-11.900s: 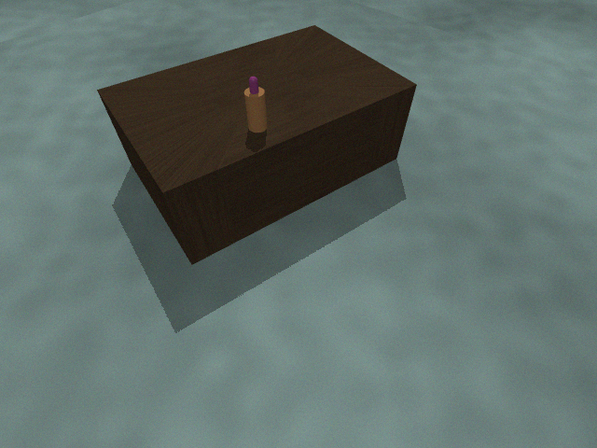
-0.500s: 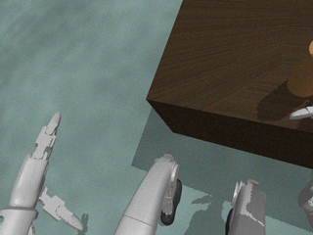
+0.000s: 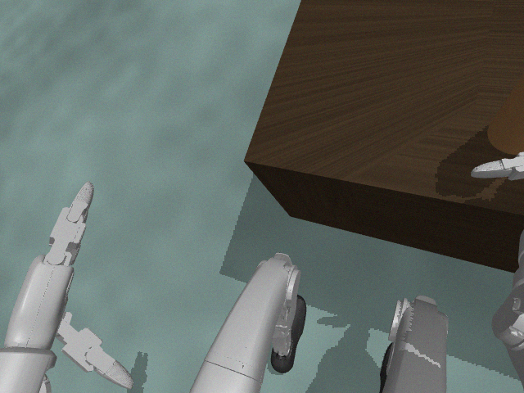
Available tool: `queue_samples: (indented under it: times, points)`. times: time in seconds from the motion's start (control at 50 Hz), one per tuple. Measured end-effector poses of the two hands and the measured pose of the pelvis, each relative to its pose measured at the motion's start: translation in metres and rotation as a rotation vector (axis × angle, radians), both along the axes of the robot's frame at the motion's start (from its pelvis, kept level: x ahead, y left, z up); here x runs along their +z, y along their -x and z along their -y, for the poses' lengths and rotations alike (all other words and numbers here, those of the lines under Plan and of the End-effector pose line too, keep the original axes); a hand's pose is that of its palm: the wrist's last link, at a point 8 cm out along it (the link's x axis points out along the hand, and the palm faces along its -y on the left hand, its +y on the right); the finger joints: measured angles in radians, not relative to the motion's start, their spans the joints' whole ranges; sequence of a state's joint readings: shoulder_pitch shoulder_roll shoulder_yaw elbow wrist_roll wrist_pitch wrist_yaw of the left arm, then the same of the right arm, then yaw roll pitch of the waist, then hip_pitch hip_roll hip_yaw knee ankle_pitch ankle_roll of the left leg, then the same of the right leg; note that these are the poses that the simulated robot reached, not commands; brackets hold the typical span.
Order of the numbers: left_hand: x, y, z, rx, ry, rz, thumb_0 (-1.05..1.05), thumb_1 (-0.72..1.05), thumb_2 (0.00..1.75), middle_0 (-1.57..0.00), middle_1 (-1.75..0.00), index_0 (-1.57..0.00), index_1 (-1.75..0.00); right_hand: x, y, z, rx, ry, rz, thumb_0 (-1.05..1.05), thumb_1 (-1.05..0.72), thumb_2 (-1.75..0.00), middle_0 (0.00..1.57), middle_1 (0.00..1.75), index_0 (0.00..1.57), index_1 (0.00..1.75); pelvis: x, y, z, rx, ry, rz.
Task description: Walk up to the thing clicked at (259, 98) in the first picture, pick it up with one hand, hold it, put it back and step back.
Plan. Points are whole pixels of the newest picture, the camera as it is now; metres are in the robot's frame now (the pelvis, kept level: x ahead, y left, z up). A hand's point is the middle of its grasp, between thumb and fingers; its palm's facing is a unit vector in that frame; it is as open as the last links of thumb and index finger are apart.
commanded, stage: close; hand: right
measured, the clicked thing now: out of the picture +0.56 -0.22 -0.02
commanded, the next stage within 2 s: settle in 0.48 s
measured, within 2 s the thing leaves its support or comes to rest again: leaves its support in 0.98 s
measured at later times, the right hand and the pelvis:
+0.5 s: hand out of the picture +0.54 -0.22 -0.04, palm faces +0.17 +0.99 -0.02, open 9.9 cm; pelvis +0.00 +0.00 +0.00, yaw +0 degrees
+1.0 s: hand out of the picture +0.52 -0.20 -0.03, palm faces +0.15 +0.99 -0.01, open 10.2 cm; pelvis +0.00 +0.00 +0.02, yaw +0 degrees
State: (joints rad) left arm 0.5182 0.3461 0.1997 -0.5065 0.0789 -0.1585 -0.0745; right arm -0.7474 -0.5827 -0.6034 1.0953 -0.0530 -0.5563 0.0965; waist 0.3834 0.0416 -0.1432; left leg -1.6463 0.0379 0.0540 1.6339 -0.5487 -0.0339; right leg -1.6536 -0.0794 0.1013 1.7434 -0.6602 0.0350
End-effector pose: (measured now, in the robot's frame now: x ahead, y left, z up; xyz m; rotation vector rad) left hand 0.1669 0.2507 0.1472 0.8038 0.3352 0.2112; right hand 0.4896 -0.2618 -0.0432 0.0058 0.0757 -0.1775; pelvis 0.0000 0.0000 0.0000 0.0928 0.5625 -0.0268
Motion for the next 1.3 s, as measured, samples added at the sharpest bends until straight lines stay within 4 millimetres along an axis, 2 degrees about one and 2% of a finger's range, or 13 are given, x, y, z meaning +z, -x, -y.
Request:
queue_samples:
  times: [0.24,0.4,0.56,0.78,0.9,1.02,1.14,1.3]
  points:
    - [0.003,0.001,0.002,0.004,-0.026,-0.009,-0.01,-0.56,0.07,-0.06,-0.05,-0.06,-0.06,0.003,-0.016,0.011,-0.009,0.013,-0.001,-0.01,0.39,-0.21,0.64,0.44,0.68,0.43,-0.004,0.003,0.002,0.001,-0.003,-0.008]
    - [-0.002,0.004,0.009,0.013,0.011,-0.023,-0.01,-0.55,0.07,-0.05,-0.05,-0.06,-0.05,0.008,-0.019,0.014,-0.006,0.011,0.022,-0.01,0.24,-0.42,0.79,0.64,0.92,0.67,-0.004,0.0,0.004,0.001,-0.006,-0.011]
    - [0.007,0.0,0.005,0.006,-0.001,-0.015,-0.01,-0.55,0.06,-0.06,-0.05,-0.06,-0.05,0.009,-0.016,0.011,0.007,0.014,-0.015,-0.01,0.31,-0.73,0.75,0.78,0.87,0.82,0.001,-0.001,0.005,0.001,-0.004,-0.001]
    - [0.014,-0.001,0.006,0.0,0.0,0.002,-0.01,-0.55,0.06,-0.06,-0.05,-0.06,-0.06,0.008,-0.014,0.006,0.016,0.014,-0.031,-0.03,0.45,-0.96,0.7,0.99,0.81,1.04,0.006,-0.001,0.002,0.002,0.0,0.006]
    - [0.011,0.002,0.002,0.029,0.032,-0.017,-0.01,-0.55,0.07,-0.06,-0.05,-0.07,-0.06,0.008,-0.004,-0.002,0.026,0.002,-0.068,-0.03,0.49,-1.02,0.68,1.03,0.8,1.09,0.014,-0.002,0.0,0.002,0.001,0.016]
    - [0.003,0.003,-0.003,0.065,0.076,-0.047,-0.01,-0.55,0.07,-0.06,-0.05,-0.06,-0.06,0.016,0.004,-0.01,0.023,-0.004,-0.087,-0.03,0.52,-1.05,0.69,1.05,0.8,1.1,0.026,-0.004,-0.001,0.004,0.001,0.034]
    - [-0.001,0.002,-0.005,0.082,0.117,-0.065,-0.01,-0.55,0.07,-0.06,-0.05,-0.06,-0.06,0.033,0.008,-0.012,0.018,0.002,-0.083,-0.03,0.53,-1.07,0.69,1.06,0.8,1.11,0.037,-0.006,-0.002,0.002,0.001,0.05]
    - [0.0,-0.002,-0.007,0.093,0.131,-0.076,-0.01,-0.55,0.07,-0.06,-0.05,-0.06,-0.05,0.053,0.003,-0.007,0.003,0.005,-0.067,-0.03,0.53,-1.07,0.69,1.06,0.8,1.11,0.048,-0.009,0.001,0.001,0.004,0.06]
